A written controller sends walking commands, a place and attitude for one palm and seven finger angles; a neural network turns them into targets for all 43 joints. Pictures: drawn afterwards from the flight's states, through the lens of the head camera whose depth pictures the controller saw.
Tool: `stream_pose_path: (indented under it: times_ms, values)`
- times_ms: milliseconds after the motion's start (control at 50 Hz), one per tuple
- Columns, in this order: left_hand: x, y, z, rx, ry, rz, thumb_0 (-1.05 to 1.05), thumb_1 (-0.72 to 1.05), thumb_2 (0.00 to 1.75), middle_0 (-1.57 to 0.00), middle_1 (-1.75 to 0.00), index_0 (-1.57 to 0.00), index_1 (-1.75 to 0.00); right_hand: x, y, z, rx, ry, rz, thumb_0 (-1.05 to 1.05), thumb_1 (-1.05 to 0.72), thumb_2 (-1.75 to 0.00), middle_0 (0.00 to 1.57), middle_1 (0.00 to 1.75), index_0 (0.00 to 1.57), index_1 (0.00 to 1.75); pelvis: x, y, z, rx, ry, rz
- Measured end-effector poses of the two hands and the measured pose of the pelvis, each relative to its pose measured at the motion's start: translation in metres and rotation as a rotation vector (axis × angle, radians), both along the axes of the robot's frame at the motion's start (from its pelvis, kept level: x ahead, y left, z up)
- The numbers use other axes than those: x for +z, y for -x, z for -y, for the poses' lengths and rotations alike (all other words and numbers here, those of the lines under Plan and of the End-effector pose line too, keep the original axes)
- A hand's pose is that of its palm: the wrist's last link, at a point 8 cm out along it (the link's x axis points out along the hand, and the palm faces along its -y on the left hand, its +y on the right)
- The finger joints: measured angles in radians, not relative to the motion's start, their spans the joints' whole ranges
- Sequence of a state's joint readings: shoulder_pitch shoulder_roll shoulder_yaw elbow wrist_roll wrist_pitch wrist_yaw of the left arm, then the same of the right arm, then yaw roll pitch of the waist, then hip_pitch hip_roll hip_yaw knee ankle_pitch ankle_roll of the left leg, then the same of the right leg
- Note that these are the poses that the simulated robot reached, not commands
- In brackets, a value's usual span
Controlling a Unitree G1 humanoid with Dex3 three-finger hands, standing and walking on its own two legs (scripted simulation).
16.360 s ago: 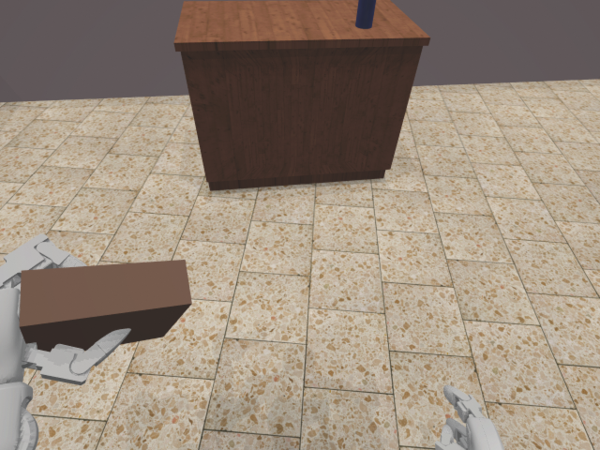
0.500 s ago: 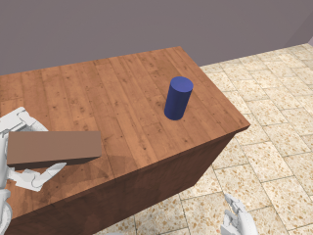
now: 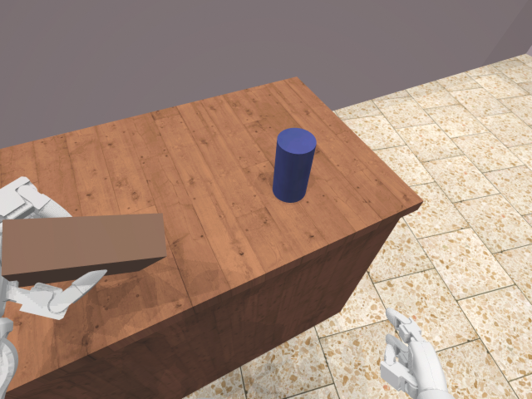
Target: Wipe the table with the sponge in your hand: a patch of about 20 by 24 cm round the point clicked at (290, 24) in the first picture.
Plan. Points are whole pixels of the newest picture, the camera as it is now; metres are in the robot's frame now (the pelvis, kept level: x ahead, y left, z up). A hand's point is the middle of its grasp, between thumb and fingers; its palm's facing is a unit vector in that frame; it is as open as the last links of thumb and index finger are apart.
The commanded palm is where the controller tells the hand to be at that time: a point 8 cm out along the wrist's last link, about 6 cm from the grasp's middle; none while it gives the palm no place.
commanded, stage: come to a stop and stand still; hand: left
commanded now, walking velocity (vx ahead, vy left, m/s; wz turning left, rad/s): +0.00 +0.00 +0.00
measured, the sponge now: (110, 249) +0.24 +0.20 +0.15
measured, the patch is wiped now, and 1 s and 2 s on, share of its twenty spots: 0.00 0.00 0.00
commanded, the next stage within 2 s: look again from close up in 0.50 s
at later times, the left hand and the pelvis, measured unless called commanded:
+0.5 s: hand (59, 258) +0.22 +0.24 +0.17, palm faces +0.40 -0.84 -0.37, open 8.9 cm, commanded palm +0.16 +0.27 +0.18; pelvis +0.00 -0.01 +0.00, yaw +1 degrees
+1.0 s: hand (44, 229) +0.24 +0.26 +0.19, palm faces +0.43 -0.77 -0.47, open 8.9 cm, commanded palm +0.16 +0.27 +0.18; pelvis +0.01 -0.02 +0.00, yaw +3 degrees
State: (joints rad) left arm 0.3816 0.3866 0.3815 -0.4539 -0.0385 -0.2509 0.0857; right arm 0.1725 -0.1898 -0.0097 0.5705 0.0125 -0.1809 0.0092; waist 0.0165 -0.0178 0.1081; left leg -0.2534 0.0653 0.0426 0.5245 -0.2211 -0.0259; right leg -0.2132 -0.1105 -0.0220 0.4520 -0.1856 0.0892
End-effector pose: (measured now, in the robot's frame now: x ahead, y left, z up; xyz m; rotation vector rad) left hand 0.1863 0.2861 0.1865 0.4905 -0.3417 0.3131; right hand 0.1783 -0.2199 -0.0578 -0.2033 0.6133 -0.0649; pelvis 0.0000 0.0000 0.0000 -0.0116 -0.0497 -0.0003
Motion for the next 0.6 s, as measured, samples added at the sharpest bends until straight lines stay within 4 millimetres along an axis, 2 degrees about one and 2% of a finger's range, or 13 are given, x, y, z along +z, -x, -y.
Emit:
stream_pose_path:
  times_ms: [60, 120, 220, 380, 600]
  values:
    - [-0.011, 0.01, 0.005, -0.014, 0.009, -0.052, -0.01, -0.4, 1.07, -0.84, -1.42, -0.84, -1.42, -0.004, 0.012, 0.007, -0.036, 0.014, -0.029, 0.01, -0.9, -0.9, 0.2, 0.3, 0.2, 0.3, 0.0, 0.0, 0.002, 0.003, -0.004, 0.004]
    - [-0.017, 0.016, -0.003, 0.034, 0.018, -0.061, -0.01, -0.41, 1.07, -0.84, -1.42, -0.84, -1.42, -0.008, 0.022, 0.013, -0.046, 0.035, -0.07, 0.01, -0.9, -0.9, 0.2, 0.3, 0.2, 0.3, 0.0, 0.002, 0.005, 0.014, -0.002, 0.007]
    - [-0.015, 0.019, -0.01, 0.104, 0.051, -0.004, -0.01, -0.41, 1.07, -0.84, -1.42, -0.84, -1.42, -0.012, 0.029, 0.016, -0.022, 0.056, -0.102, 0.01, -0.9, -0.9, 0.2, 0.3, 0.2, 0.3, 0.0, 0.004, 0.01, 0.023, 0.004, 0.011]
    - [-0.01, 0.01, 0.006, 0.04, 0.053, 0.035, -0.01, -0.41, 1.07, -0.84, -1.42, -0.84, -1.42, -0.004, 0.014, 0.012, -0.012, 0.044, -0.053, 0.02, -0.9, -0.9, 0.2, 0.3, 0.2, 0.3, 0.0, 0.001, 0.011, 0.018, 0.006, 0.011]
    - [-0.009, 0.011, 0.005, 0.046, 0.032, 0.004, -0.01, -0.41, 1.07, -0.84, -1.42, -0.84, -1.42, 0.002, -0.006, 0.007, 0.016, 0.031, -0.03, 0.01, -0.9, -0.9, 0.2, 0.3, 0.2, 0.3, 0.001, -0.002, 0.014, 0.019, 0.007, 0.007]
